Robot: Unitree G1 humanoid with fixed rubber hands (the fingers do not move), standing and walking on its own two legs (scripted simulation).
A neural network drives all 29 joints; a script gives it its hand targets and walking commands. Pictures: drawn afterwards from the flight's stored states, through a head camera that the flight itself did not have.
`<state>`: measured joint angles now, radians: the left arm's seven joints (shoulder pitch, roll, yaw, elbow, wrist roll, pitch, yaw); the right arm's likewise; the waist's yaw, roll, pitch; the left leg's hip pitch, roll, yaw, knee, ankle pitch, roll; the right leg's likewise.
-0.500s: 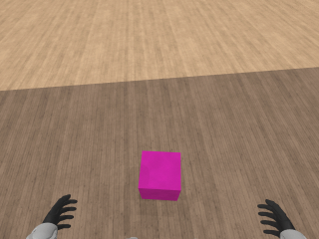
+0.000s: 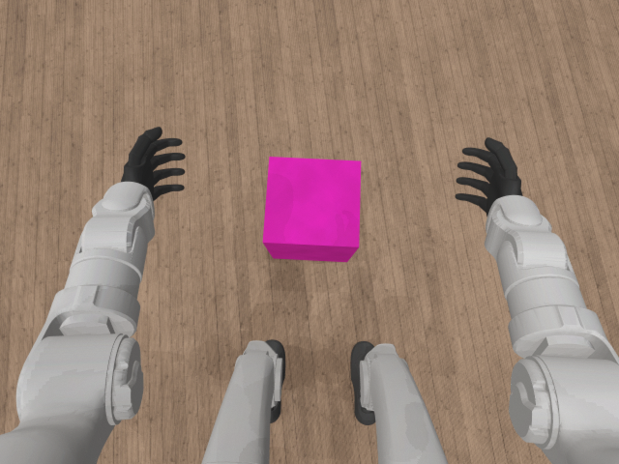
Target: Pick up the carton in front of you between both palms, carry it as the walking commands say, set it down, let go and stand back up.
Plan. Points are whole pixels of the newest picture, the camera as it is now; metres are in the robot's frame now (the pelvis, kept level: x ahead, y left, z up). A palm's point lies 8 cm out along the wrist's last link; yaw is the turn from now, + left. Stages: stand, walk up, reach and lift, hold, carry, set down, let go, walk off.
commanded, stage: reach and lift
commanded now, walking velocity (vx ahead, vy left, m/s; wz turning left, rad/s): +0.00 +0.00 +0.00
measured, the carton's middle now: (312, 215) +0.54 +0.02 -0.55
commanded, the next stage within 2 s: none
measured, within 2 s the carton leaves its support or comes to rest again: neither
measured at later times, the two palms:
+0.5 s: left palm (198, 141) +0.56 +0.20 -0.18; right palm (435, 154) +0.54 -0.17 -0.18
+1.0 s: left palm (228, 197) +0.54 +0.20 -0.41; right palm (400, 204) +0.53 -0.17 -0.41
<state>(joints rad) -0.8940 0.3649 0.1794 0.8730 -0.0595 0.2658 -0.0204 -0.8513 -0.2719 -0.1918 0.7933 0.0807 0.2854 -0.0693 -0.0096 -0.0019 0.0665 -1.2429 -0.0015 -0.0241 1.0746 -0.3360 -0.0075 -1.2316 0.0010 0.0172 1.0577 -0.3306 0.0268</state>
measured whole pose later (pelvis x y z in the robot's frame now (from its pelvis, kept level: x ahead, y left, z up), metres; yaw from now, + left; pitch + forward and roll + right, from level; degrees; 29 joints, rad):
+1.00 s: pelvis -0.03 +0.00 -0.26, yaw -1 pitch +44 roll -2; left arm -1.53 0.45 0.13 1.12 -0.16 0.14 0.06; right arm -1.47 -0.32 -0.19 1.02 0.16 0.16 -0.14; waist -0.01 -0.02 0.24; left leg -2.24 -0.05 -0.07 2.01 -0.54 -0.05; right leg -2.22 0.07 0.05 2.00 -0.54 0.07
